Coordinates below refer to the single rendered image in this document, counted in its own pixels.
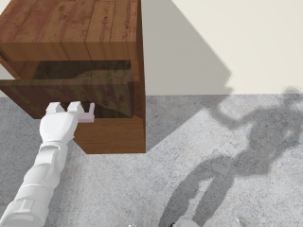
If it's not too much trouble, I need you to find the drawer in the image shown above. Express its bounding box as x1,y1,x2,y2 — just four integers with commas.
0,60,134,119

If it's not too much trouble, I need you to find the robot right hand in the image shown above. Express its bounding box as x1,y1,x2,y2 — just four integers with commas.
235,214,260,227

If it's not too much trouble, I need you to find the robot left forearm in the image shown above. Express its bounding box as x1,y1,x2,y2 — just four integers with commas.
0,141,68,227

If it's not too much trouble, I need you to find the robot left hand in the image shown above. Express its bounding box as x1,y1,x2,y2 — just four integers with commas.
40,101,84,145

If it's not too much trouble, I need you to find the robot right shin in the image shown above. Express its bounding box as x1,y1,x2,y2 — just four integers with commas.
177,216,189,221

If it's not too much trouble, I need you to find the handle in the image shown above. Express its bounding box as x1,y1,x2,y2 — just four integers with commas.
77,103,95,123

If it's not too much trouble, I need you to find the cabinet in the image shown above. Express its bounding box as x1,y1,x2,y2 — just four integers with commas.
0,0,146,154

